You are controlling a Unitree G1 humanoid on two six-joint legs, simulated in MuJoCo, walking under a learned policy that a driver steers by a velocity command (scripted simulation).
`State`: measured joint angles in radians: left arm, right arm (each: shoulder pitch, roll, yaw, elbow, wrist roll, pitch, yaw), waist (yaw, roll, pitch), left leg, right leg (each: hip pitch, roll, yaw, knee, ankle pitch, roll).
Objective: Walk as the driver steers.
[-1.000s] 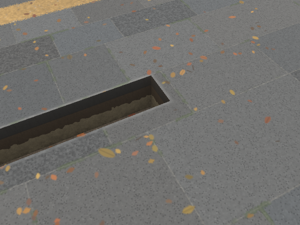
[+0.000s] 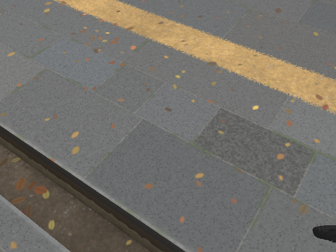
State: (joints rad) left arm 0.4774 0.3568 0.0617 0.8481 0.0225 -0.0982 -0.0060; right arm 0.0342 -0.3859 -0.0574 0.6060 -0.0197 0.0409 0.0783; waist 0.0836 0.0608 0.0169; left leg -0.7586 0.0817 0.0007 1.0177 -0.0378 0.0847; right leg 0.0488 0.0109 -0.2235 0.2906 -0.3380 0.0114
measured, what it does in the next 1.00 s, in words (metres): walks ahead, turning right: left foot, then right foot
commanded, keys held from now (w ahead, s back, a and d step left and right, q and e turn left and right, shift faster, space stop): w+q+shift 0.10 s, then w+shift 0.06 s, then w+e+shift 0.44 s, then e+shift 0.40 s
